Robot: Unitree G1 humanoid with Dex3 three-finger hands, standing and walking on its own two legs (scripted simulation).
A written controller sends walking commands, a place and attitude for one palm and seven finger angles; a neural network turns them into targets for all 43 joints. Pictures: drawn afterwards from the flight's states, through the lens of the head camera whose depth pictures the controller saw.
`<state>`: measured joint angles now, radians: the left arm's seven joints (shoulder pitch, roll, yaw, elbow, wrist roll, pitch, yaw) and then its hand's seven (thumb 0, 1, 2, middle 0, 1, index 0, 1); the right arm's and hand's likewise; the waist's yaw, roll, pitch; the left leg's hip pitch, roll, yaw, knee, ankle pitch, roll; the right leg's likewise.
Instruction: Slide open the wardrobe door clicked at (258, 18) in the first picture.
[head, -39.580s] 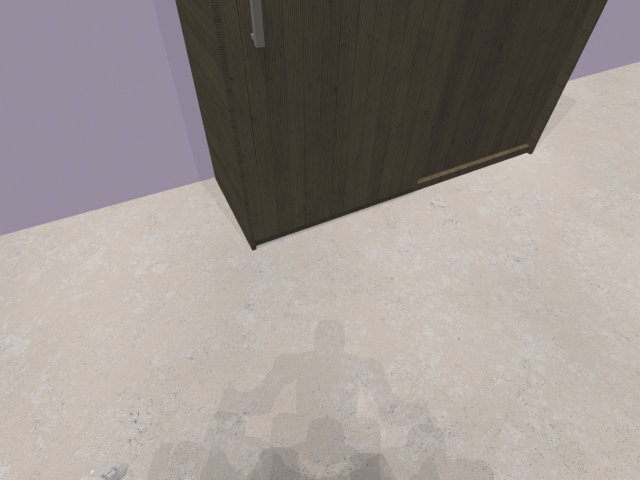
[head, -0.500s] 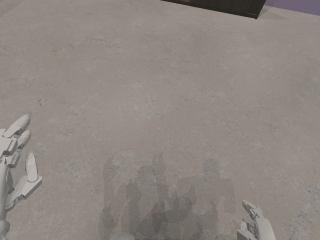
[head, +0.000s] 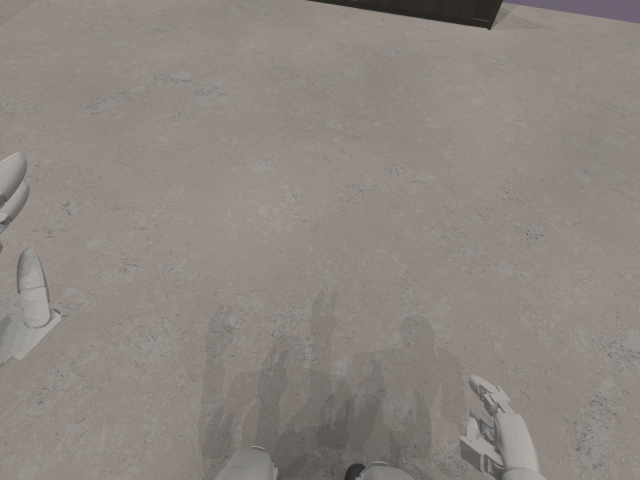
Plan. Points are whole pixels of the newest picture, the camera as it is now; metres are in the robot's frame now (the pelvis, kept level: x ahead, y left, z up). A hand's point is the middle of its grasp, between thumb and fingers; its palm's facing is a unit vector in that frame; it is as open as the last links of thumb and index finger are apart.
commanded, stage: step back with the hand held close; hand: left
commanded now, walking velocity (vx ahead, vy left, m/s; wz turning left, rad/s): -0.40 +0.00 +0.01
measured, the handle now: out of the picture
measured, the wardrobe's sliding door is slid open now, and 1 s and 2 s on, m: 0.67 0.67 0.67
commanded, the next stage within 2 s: stop stepping back and stand still in 0.66 s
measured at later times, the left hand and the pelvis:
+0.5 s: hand (0, 395) +0.14 +0.24 +0.19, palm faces +0.32 -0.85 -0.43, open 7.4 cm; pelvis -0.06 +0.01 +0.02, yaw -1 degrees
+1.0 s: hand out of the picture -0.01 +0.25 +0.18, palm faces +0.37 -0.82 -0.43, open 7.4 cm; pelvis -0.21 +0.00 +0.03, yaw -4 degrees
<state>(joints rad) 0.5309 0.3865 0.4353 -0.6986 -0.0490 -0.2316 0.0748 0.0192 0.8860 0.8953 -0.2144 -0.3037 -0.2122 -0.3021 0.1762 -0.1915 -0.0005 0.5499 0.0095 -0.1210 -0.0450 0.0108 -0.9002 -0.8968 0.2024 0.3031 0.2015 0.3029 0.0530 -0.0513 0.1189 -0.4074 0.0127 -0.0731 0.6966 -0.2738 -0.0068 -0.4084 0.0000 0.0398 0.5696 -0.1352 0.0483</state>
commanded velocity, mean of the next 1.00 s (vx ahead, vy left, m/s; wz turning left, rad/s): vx -0.21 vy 0.02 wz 0.01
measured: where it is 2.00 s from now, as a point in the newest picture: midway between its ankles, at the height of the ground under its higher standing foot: outside the picture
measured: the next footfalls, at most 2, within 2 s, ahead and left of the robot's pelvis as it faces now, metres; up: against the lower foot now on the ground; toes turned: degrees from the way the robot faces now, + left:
right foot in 0.26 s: -0.03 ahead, -0.11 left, +0.00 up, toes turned +3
right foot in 0.84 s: -0.18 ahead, -0.08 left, +0.00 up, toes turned +0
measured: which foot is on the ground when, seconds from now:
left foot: down 0.00-0.86, up 0.88-1.00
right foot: down 0.00-0.14, up 0.16-0.24, down 0.26-0.52, up 0.54-0.82, down 0.84-1.00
